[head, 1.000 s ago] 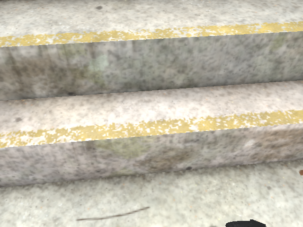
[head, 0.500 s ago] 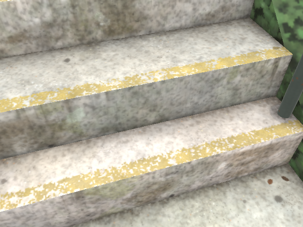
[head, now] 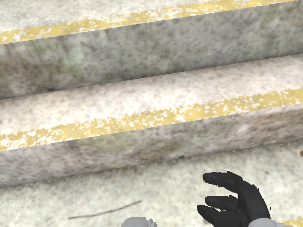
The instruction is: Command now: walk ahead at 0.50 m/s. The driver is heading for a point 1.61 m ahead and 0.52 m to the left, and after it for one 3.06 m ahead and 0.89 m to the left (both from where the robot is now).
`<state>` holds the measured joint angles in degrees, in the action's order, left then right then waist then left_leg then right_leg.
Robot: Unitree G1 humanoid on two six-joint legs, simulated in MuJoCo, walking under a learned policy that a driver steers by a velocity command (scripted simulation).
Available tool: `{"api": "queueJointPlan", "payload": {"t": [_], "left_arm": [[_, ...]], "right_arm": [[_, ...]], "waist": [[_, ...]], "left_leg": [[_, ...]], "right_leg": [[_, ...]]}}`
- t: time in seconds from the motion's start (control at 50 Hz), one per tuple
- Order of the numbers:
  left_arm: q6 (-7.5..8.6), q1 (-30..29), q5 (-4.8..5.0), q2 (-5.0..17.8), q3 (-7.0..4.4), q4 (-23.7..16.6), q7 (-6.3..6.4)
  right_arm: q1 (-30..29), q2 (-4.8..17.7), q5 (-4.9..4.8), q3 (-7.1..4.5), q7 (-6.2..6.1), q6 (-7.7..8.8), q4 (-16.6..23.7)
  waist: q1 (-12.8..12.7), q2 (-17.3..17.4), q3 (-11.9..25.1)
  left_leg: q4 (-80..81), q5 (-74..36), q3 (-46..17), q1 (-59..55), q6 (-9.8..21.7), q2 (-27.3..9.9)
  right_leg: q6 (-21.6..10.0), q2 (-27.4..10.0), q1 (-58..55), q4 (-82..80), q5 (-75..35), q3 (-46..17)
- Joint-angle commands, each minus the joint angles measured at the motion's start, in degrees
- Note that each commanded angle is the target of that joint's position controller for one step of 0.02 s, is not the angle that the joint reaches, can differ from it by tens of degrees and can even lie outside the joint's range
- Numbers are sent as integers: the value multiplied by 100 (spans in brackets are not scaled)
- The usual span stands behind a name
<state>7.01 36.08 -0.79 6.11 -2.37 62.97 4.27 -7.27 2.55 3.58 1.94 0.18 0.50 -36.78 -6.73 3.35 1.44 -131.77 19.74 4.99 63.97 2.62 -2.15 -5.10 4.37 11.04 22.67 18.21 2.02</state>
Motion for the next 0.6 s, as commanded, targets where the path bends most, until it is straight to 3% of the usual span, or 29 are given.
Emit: {"api": "queueJointPlan", "payload": {"t": [0.02, 0.06, 0.08, 0.1, 0.12, 0.14, 0.16, 0.18, 0.2, 0.22, 0.24, 0.26, 0.28, 0.3, 0.32, 0.34, 0.36, 0.38, 0.4, 0.42, 0.44, 0.46, 0.48, 0.5, 0.54, 0.56, 0.6], "left_arm": [[230, -71, 22, 608, -150, -450, 12], [127, 368, -120, 430, -135, -285, -7], [91, 323, -171, 418, -151, -260, 59], [44, 412, -145, 515, -191, -269, 82], [-4, -37, -65, 553, -164, -537, 58], [-88, -692, 103, 336, -74, -827, 27], [-158, -631, 170, 452, -61, -898, 56], [-144, -323, 233, 614, -67, -892, 125], [-131, 73, 359, 719, -51, -870, 124], [-89, -86, 440, 1012, -121, -854, 97], [21, 31, 343, 1240, -205, -943, -25], [126, -110, 306, 1269, -241, -929, -134], [208, -964, 285, 1348, -292, -1097, -240], [151, -1581, 214, 899, -275, -1358, -277], [115, -2142, -82, 202, -139, -1875, -321], [106, -3116, -38, -671, 162, -2446, -245], [-20, -2905, -70, -814, 248, -2864, -226], [-208, -2780, -203, -616, 304, -3233, -224], [-315, -2431, -244, -296, 291, -3141, -243], [-431, -2172, -232, -101, 263, -3017, -240], [-535, -2055, -188, 57, 219, -3020, -246], [-624, -2147, -120, 208, 144, -3040, -271], [-709, -2255, -22, 176, 101, -2969, -187], [-777, -2163, 17, 306, 50, -2951, -169], [-791, -2286, 5, 492, -59, -2879, -201], [-788, -2341, -52, 526, -100, -2834, -230], [-794, -2278, -99, 609, -178, -2702, -349]], "right_arm": [[-1414, 87, -49, 39, 2, -38, 974], [-1425, -156, -117, 126, -53, -52, 1038], [-1114, -306, -52, 183, -112, -87, 981], [-1054, -283, -57, 177, -133, -113, 1007], [-720, -172, -104, 219, -71, -141, 874], [-589, -50, -253, 227, -79, -116, 734], [-560, 0, -452, 226, -165, -145, 738], [-614, 72, -521, 167, -286, -127, 808], [-474, 157, -705, 98, -303, -74, 652], [67, 347, -810, 24, -308, -117, 324], [594, 553, -738, -63, -322, -171, 137], [1116, 779, -591, -185, -351, -280, -190], [1813, 1030, -509, -364, -435, -429, -564], [1460, 1072, -403, -444, -538, -468, -901], [1338, 1035, -27, -525, -518, -382, -909], [1653, 1009, 117, -494, -439, -202, -1190], [1982, 1018, 109, -521, -384, -72, -1418], [1886, 932, 109, -535, -311, 36, -1481], [1554, 601, 42, -453, -236, 169, -1513], [1424, 567, 12, -431, -208, 248, -1448], [1376, 736, -9, -453, -197, 325, -1471], [1317, 953, -34, -493, -238, 437, -1505], [1417, 1168, -17, -557, -225, 521, -1589], [1486, 1467, -81, -635, -182, 579, -1556], [1698, 1552, -99, -708, -185, 632, -1559], [1878, 1591, -116, -748, -224, 625, -1569], [1987, 1617, -58, -812, -319, 621, -1582]], "waist": [[316, -459, 312], [215, -875, 215], [372, -1127, 167], [436, -1066, 196], [664, -668, 290], [802, -452, 275], [761, -809, 465], [634, -1253, 771], [518, -1225, 1579], [708, -1410, 2156], [585, -1635, 2093], [695, -1838, 1934], [1268, -1217, 1687], [1139, 964, 1401], [1229, 714, 585], [1336, -164, -93], [886, -426, -419], [519, -149, -720], [157, -322, -913], [12, -395, -930], [-183, -346, -1015], [-241, -392, -1022], [-178, -101, -903], [-209, -184, -843], [-110, -425, -688], [-37, -521, -567], [-111, -356, -173]], "left_leg": [[532, -72, 91, 1968, 162, -180], [383, -81, 313, 1894, 329, -49], [55, 260, -173, 1866, 518, -146], [-262, 521, -165, 2114, 590, -102], [1591, 520, 256, 791, 667, -85], [3554, 601, 816, -1460, 766, 235], [4437, 1355, 998, -2622, 723, 667], [4732, 1891, 601, -3135, 718, 788], [5066, 1376, 857, -3841, 673, 920], [5561, 815, 764, -4810, 569, 1117], [6364, 751, 812, -5285, 422, 1141], [6848, 777, 849, -6191, 381, 1282], [7358, 348, 756, -6255, 326, 1299], [8444, 237, -115, -5455, 740, 643], [9581, 95, -1043, -4921, 1136, -3], [9070, -39, -1506, -4501, 1256, -563], [10263, 775, -2397, -4409, 1346, -1294], [11207, 3222, -3736, -3590, 1261, -2058], [11200, 3335, -3507, -3349, 1076, -1840], [11157, 2817, -2911, -3082, 988, -1649], [11254, 2359, -2347, -2830, 827, -1563], [11246, 2160, -1965, -2529, 858, -1550], [11328, 2071, -1782, -2540, 1113, -1683], [11478, 2270, -1516, -2775, 1085, -1667], [11488, 2004, -1159, -3397, 933, -1711], [11453, 1824, -993, -3829, 848, -1724], [11274, 1646, -590, -4550, 703, -1663]], "right_leg": [[-549, -1876, -2097, -973, -3518, -2038], [-727, -1765, -2078, -1258, -3582, -1795], [-849, -1907, -2121, -1246, -3709, -1791], [-943, -1958, -2413, -1293, -3820, -1631], [-749, -1644, -1837, -1571, -4725, -843], [-457, -1193, -416, -1646, -7065, 57], [-526, -1268, -38, -1466, -9379, -2], [-461, -1346, -185, -694, -11604, -206], [-223, -1060, -212, -203, -12169, -207], [196, -732, 78, 84, -11263, 15], [393, -757, 351, 151, -10817, -327], [655, -712, 992, 281, -9985, -461], [439, -640, 1263, 1042, -7920, -622], [196, 19, 1418, 3992, -2982, -618], [-42, 326, 2738, 7589, -425, -1224], [-163, 266, 4233, 9632, -121, -1587], [-291, 202, 5421, 10173, -452, -1674], [-285, -83, 5846, 10063, -389, -1664], [-92, -68, 5945, 10161, -584, -1670], [81, -44, 5821, 10102, -790, -1531], [212, -268, 5707, 9773, -818, -1566], [298, -252, 5480, 9694, -1187, -1521], [282, -47, 5584, 10787, -1107, -1208], [288, -172, 5603, 10497, -1056, -1104], [242, -386, 5511, 9889, -1232, -1101], [214, -474, 5484, 9554, -1306, -1047], [192, -755, 5025, 8634, -1487, -570]]}}
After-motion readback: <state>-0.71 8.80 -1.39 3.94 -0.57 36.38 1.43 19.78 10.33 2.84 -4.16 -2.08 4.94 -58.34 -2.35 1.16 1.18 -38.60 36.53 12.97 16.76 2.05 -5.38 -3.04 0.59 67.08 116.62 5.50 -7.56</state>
